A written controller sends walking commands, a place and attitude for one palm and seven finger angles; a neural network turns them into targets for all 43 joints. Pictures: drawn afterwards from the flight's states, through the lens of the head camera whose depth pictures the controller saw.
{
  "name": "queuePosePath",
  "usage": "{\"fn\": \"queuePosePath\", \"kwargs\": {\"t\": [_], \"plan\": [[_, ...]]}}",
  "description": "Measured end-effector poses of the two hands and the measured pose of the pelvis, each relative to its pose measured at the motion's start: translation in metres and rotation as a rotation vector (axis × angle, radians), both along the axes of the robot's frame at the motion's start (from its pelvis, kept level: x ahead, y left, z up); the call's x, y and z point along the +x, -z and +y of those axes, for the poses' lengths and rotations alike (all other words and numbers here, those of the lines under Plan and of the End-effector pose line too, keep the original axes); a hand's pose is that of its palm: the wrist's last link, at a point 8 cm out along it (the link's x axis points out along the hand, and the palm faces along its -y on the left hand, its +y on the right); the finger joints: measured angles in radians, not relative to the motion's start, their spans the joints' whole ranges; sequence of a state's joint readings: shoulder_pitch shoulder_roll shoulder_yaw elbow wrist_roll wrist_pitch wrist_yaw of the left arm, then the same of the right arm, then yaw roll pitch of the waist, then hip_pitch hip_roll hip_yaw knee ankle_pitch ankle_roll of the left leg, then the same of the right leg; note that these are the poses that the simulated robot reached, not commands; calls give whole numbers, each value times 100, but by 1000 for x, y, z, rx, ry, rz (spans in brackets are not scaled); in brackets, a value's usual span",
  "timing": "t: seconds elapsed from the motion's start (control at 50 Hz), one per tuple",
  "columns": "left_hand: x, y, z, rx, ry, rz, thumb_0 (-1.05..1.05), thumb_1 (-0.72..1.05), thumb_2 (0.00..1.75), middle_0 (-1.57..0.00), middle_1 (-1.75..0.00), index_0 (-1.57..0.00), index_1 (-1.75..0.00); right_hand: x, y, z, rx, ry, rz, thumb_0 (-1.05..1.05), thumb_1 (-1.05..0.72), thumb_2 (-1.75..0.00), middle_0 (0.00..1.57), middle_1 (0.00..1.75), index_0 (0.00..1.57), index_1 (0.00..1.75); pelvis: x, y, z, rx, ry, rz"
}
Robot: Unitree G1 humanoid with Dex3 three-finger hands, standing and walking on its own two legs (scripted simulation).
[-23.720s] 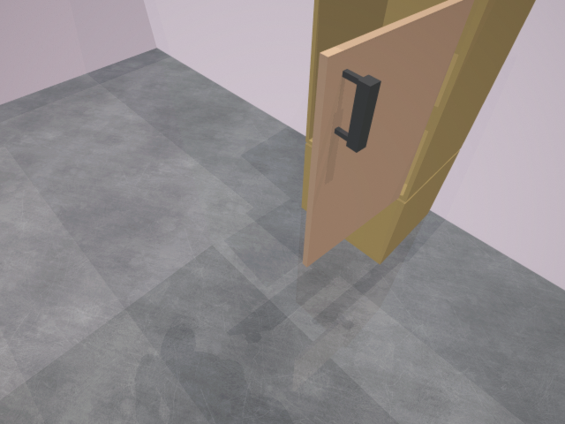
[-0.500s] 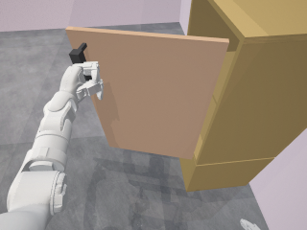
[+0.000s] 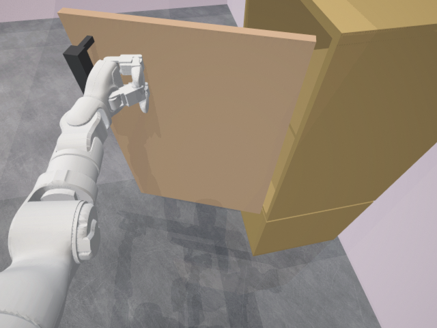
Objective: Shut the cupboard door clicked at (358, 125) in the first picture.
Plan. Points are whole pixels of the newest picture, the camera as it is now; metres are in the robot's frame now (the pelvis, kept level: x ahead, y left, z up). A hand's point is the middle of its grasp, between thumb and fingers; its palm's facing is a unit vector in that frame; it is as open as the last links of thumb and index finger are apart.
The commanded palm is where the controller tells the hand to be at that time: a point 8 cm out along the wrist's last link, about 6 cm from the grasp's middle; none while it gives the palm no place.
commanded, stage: push the door shut along its arc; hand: left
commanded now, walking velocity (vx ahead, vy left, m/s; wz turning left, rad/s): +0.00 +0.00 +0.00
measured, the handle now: (95, 76) +0.54 +0.19 +0.16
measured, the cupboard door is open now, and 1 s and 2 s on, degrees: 68 51 51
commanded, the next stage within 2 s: pull the fist back off the door in 0.62 s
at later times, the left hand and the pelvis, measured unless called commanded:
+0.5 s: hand (153, 79) +0.52 +0.08 +0.17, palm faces -0.37 -0.93 -0.02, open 3.3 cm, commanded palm +0.54 +0.11 +0.16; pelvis +0.00 -0.01 -0.01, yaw +1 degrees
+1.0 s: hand (172, 68) +0.57 +0.05 +0.15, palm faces +0.08 -1.00 -0.04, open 3.1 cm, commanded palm +0.52 +0.09 +0.16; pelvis +0.00 -0.01 -0.02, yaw -1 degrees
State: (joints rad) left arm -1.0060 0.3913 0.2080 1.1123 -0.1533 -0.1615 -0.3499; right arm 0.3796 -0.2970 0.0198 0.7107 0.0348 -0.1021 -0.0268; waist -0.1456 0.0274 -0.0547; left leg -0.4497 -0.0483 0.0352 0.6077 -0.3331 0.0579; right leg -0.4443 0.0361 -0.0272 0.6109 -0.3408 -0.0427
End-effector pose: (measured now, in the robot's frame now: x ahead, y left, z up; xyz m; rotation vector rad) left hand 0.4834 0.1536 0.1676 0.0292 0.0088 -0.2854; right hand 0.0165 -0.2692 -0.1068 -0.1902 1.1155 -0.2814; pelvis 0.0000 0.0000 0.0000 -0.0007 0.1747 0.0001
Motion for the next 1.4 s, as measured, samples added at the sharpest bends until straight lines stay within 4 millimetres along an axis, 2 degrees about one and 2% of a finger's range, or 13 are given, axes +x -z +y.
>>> {"fn": "queuePosePath", "kwargs": {"t": [0.24, 0.42, 0.6, 0.74, 0.82, 0.9, 0.94, 1.0, 1.1, 1.18, 1.28, 1.4], "plan": [[23, 1, -6, -9, 33, 25, 2, 87, 90, -129, -150, -130, -150, -26, -1, -9, -25, 40, 88, 0, -90, -89, 20, 30, 20, 30, 3, 2, -5, -2, 7, 42], [30, -1, -11, 7, 72, 46, 3, 91, 92, -129, -150, -130, -150, -30, 0, -14, -46, 24, 127, 0, -90, -89, 20, 30, 20, 30, 0, 5, -6, -8, -15, 67], [40, -2, -28, -9, 108, 61, 3, 99, 97, -129, -150, -130, -150, -33, 6, -15, -60, 5, 151, 0, -90, -89, 20, 30, 20, 30, -4, 10, -6, -9, -25, 100], [54, -1, -38, -20, 121, 56, 3, 102, 99, -129, -150, -130, -150, -45, 7, -14, -67, 27, 182, 0, -90, -89, 20, 30, 20, 30, -6, 15, -7, -10, -21, 130], [65, 6, -40, -179, -107, 111, 3, 93, 95, -130, -150, -130, -150, -55, 7, -7, -26, 35, 205, 0, -90, -89, 20, 30, 20, 30, -5, 15, -6, -22, -18, 155], [69, 9, -44, -134, -326, 69, 2, 89, 92, -129, -150, -130, -150, -63, 9, 6, 49, 6, 229, 0, -90, -89, 20, 30, 20, 30, -2, 16, -7, -19, -8, 181], [68, 9, -47, -67, -379, 10, 2, 88, 91, -129, -150, -130, -150, -67, 12, 13, 90, 0, 243, 0, -90, -89, 20, 30, 20, 30, 0, 17, -7, -16, -2, 186], [62, 13, -54, 12, -369, -32, 2, 89, 90, -129, -150, -130, -150, -73, 17, 23, 143, 20, 262, 0, -90, -89, 20, 30, 20, 30, 3, 16, -8, -12, 8, 174], [46, 20, -66, -43, -313, 56, 2, 90, 90, -129, -150, -130, -150, -69, 17, 27, 176, 68, 252, 0, -90, -89, 20, 30, 20, 30, 10, 8, -12, -7, 29, 122], [33, 8, -65, -83, -331, 30, 2, 90, 90, -129, -150, -130, -150, -52, 16, 19, 158, 65, 180, 0, -90, -89, 20, 30, 20, 30, 12, 4, -15, -6, 36, 79], [10, -10, -53, -27, -351, -70, 2, 90, 90, -129, -150, -130, -150, -23, 15, 5, 142, 24, 84, 0, -90, -89, 20, 30, 20, 30, 8, 2, -18, -1, 33, 39], [-28, 15, -43, -15, -327, 59, 2, 90, 90, -129, -150, -130, -150, 16, 8, -10, 108, -37, -2, 0, -90, -89, 20, 30, 20, 30, -5, -1, -22, -1, 7, -12]]}}
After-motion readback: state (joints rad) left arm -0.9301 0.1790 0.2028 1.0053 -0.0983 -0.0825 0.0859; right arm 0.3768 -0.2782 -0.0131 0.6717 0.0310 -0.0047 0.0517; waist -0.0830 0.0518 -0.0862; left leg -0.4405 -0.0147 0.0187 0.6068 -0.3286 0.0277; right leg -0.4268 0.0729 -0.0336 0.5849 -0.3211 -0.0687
